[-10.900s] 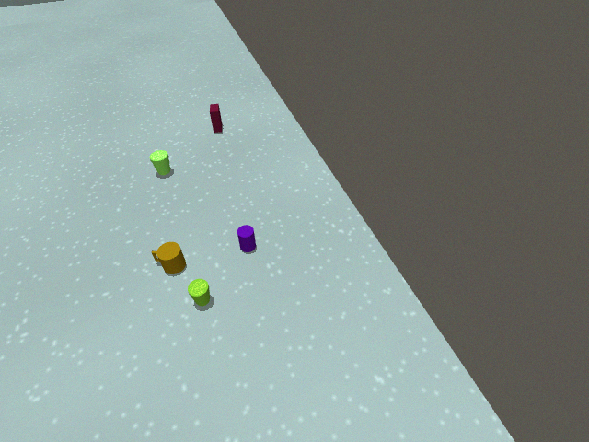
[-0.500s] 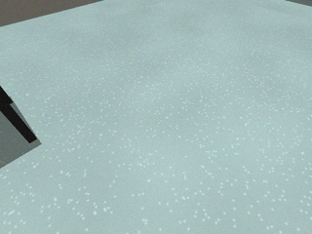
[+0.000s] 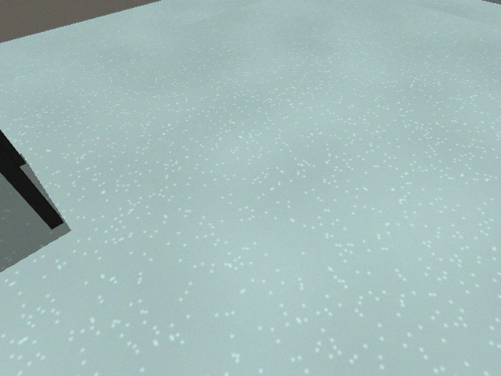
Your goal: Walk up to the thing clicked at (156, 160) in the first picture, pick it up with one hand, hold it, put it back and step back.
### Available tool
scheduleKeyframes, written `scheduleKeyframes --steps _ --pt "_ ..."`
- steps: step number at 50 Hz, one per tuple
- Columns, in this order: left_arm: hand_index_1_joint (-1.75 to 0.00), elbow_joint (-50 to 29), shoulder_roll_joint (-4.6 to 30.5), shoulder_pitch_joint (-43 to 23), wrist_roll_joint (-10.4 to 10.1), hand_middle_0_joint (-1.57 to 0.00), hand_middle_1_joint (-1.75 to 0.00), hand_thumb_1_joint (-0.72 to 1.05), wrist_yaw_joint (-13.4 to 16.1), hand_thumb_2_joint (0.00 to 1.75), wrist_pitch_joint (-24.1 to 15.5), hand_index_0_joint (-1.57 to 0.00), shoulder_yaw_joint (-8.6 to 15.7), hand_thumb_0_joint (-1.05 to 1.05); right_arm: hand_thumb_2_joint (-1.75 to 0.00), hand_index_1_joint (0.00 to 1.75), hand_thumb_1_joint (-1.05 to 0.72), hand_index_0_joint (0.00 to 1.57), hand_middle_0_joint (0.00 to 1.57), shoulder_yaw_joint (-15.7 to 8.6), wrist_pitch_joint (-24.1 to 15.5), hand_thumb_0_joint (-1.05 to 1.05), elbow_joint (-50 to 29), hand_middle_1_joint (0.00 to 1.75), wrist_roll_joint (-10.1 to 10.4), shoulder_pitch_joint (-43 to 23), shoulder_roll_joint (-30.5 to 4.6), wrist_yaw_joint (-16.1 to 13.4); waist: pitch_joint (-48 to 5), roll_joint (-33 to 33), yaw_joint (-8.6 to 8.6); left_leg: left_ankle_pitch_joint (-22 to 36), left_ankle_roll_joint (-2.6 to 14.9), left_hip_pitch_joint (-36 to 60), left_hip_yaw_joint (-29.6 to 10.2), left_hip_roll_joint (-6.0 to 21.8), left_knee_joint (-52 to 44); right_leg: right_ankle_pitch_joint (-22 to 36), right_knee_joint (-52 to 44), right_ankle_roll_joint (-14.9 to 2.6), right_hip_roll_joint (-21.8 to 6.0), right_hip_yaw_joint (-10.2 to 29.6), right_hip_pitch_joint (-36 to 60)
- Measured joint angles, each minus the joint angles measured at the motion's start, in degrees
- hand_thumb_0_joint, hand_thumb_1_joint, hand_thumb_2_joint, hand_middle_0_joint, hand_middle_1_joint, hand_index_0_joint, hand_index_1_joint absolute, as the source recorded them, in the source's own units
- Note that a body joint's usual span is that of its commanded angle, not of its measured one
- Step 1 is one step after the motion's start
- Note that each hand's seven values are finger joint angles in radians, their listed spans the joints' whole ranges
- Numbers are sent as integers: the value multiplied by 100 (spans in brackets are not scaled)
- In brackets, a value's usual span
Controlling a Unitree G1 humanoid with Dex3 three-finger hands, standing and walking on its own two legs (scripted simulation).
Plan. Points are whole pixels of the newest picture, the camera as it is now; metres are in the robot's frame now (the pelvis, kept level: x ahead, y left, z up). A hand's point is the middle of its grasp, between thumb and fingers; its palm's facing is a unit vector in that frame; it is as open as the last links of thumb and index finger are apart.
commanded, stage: stand
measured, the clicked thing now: out of the picture +0.20 -1.19 -0.73
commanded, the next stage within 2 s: none
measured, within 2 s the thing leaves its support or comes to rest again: neither
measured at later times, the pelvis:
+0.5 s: pelvis +0.01 +0.00 +0.00, yaw +0 degrees
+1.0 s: pelvis +0.01 +0.00 +0.00, yaw +0 degrees
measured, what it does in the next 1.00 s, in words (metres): stands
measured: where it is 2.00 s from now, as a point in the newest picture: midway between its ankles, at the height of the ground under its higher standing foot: outside the picture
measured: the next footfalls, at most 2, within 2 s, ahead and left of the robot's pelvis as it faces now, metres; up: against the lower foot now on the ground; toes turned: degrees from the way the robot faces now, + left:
none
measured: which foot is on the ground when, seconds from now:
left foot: down 0.00-1.00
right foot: down 0.00-1.00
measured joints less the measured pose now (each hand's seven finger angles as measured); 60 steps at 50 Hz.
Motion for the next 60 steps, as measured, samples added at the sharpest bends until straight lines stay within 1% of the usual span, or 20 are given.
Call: scheduleKeyframes --steps 18,47,60 --pt "-30 -41 -44 -99 9 -20 -30 90 25 90 -14 -20 -5 0 -90 30 -90 20 20 24 7 0 -102 30 21 -158 -16 -42 -36 1 -4 -33 1 177 -5 13 -96 -60 -51 10 11 -11 160" --pt "-30 -43 -20 -11 9 -20 -30 90 5 90 37 -20 24 0 -90 30 -90 20 20 26 16 1 -98 30 4 14 -3 -40 11 -3 6 4 7 207 25 -3 -135 -41 -38 9 -2 21 155" --pt "-30 -68 -20 29 3 -20 -30 90 20 90 10 -20 1 0 -90 30 -90 20 20 23 23 1 -126 30 11 13 -21 -34 26 13 -2 0 -10 204 24 23 -113 -31 -40 -10 23 18 161"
